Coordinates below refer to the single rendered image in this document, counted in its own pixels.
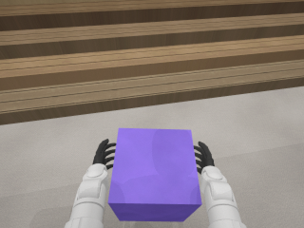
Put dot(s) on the robot right hand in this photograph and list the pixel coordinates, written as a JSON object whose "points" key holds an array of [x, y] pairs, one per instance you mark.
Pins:
{"points": [[205, 156]]}

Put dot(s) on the robot right forearm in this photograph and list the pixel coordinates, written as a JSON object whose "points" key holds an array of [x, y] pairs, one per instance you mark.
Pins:
{"points": [[220, 202]]}

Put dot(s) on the carton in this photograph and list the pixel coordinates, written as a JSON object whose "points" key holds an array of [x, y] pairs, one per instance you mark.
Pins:
{"points": [[154, 175]]}

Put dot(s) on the robot left hand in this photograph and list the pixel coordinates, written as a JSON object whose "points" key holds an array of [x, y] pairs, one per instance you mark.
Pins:
{"points": [[101, 153]]}

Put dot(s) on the robot left forearm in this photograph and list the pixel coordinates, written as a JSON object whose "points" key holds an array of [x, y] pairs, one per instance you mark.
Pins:
{"points": [[89, 204]]}

